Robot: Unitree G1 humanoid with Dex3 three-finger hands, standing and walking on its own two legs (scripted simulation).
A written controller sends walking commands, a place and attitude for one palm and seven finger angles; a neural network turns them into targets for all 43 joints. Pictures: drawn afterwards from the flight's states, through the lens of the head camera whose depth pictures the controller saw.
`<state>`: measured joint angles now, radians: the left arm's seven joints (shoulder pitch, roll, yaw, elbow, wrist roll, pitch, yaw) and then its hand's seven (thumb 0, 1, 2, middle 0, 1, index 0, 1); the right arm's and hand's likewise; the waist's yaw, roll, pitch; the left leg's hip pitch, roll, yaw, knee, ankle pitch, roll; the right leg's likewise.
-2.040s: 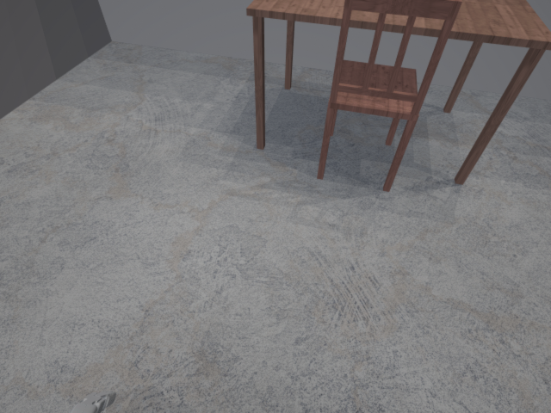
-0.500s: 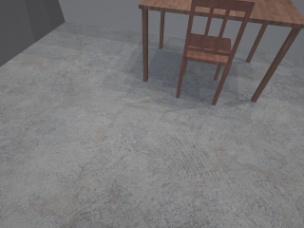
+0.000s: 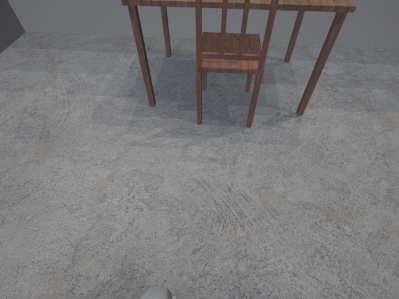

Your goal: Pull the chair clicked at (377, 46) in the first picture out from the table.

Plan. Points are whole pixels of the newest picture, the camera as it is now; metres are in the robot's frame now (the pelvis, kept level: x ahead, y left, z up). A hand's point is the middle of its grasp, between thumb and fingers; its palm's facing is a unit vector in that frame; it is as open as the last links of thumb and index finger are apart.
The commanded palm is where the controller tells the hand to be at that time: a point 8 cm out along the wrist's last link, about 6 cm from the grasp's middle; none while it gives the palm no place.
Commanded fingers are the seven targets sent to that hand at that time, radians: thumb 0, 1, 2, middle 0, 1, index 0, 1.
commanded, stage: walk to a spot facing it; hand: left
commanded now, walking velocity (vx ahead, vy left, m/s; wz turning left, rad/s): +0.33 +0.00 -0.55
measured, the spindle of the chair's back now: (223, 26) +1.31 +0.01 -0.08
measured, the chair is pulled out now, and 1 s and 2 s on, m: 0.00 0.00 0.00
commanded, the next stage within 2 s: turn to face it in 1.64 s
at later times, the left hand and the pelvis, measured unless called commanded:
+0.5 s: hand (117, 235) +0.28 +0.26 -0.18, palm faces -0.20 -0.96 -0.18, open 7.4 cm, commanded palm none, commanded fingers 0.00 0.90 0.90 -0.20 -0.30 -0.20 -0.30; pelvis +0.22 +0.06 +0.00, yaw -17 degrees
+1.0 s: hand (208, 146) +0.61 +0.03 -0.18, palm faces -0.61 -0.79 -0.11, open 7.4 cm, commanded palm none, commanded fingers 0.00 0.90 0.90 -0.20 -0.30 -0.20 -0.30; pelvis +0.41 -0.02 -0.02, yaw -33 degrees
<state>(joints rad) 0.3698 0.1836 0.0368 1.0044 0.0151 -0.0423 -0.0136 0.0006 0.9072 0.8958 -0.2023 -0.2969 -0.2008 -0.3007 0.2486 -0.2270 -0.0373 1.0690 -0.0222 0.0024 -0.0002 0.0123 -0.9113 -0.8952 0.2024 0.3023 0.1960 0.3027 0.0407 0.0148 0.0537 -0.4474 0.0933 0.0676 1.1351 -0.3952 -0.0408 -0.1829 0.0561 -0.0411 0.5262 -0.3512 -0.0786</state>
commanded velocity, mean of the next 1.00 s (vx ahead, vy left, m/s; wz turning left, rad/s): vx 0.32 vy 0.00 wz -0.56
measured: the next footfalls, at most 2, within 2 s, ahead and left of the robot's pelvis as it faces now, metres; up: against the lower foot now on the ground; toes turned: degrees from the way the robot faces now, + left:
left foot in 0.34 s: +0.31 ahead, +0.12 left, +0.00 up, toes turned -5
right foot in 1.00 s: +0.47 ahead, -0.13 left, +0.00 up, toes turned -42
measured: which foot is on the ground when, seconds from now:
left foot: up 0.00-0.32, down 0.34-1.00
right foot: down 0.00-0.36, up 0.38-0.98, down 1.00-1.00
